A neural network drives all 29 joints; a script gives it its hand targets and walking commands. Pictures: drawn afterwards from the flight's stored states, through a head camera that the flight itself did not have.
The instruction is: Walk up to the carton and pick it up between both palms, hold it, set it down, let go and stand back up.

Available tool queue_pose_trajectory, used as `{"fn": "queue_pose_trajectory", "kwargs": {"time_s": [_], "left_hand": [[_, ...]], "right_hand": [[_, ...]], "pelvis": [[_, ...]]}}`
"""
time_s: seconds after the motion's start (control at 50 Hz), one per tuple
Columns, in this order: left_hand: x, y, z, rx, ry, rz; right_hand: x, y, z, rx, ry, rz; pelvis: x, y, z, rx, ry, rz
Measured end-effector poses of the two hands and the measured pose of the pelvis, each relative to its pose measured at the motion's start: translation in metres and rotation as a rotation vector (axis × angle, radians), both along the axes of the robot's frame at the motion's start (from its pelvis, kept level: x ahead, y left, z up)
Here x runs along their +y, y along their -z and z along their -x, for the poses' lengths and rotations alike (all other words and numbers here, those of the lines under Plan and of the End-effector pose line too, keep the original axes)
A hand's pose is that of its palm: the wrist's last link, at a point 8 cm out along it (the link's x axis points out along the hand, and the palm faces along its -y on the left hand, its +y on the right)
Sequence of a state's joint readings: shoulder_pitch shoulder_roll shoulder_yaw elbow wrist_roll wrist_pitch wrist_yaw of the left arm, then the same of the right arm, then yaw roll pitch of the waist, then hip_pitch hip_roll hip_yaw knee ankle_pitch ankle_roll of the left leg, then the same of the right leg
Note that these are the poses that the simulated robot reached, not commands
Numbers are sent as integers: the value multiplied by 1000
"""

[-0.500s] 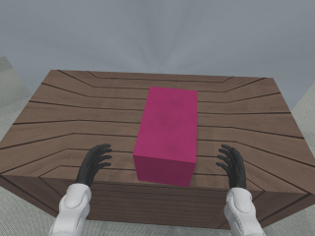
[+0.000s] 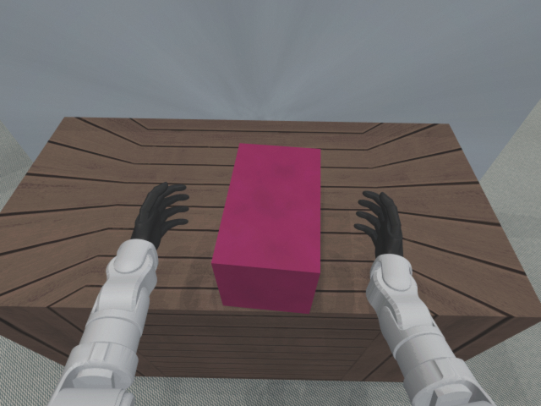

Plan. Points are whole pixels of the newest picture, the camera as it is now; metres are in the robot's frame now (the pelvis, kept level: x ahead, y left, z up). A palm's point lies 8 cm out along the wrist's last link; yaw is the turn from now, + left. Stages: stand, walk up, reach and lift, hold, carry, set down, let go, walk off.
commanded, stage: reach and lift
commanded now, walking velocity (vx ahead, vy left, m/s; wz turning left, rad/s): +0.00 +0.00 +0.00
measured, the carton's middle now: (273, 225) +0.44 +0.00 -0.06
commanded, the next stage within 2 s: none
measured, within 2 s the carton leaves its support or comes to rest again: neither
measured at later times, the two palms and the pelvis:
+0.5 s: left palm (158, 182) +0.42 +0.18 +0.09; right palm (388, 198) +0.37 -0.18 +0.08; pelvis +0.00 +0.01 +0.00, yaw +0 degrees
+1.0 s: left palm (173, 198) +0.43 +0.17 +0.04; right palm (377, 209) +0.38 -0.17 +0.04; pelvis -0.01 +0.00 -0.01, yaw +1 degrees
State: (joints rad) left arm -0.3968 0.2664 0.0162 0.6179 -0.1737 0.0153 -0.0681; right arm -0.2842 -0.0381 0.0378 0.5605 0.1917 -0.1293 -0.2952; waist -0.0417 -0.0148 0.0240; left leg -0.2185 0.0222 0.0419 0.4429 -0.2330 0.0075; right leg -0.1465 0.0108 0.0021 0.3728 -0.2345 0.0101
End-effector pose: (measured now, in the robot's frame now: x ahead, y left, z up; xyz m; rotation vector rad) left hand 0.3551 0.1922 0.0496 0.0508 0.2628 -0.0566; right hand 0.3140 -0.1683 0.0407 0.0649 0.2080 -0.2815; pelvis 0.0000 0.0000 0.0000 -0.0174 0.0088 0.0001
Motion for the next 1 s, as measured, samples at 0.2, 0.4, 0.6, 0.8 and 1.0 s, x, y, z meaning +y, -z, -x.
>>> {"fn": "queue_pose_trajectory", "kwargs": {"time_s": [0.2, 0.4, 0.6, 0.8, 1.0], "left_hand": [[-3, -20, -29, 3, -11, 4], [-11, -37, -55, 0, -9, 6], [-19, -48, -77, 2, -22, 3], [-22, -51, -95, 8, -36, -6], [-26, 8, -75, 67, -24, -9]], "right_hand": [[-2, -20, -26, 12, 9, -5], [-5, -38, -48, 23, 10, 2], [-8, -49, -69, 39, 9, 5], [-9, -55, -87, 51, 3, 22], [-6, -2, -70, 119, -7, 20]], "pelvis": [[4, 0, 5, 43, 2, 5], [6, 1, 5, 81, -1, 9], [4, 3, 4, 133, -5, 11], [0, 5, 4, 187, -14, 15], [-2, 12, 8, 258, -26, 22]]}}
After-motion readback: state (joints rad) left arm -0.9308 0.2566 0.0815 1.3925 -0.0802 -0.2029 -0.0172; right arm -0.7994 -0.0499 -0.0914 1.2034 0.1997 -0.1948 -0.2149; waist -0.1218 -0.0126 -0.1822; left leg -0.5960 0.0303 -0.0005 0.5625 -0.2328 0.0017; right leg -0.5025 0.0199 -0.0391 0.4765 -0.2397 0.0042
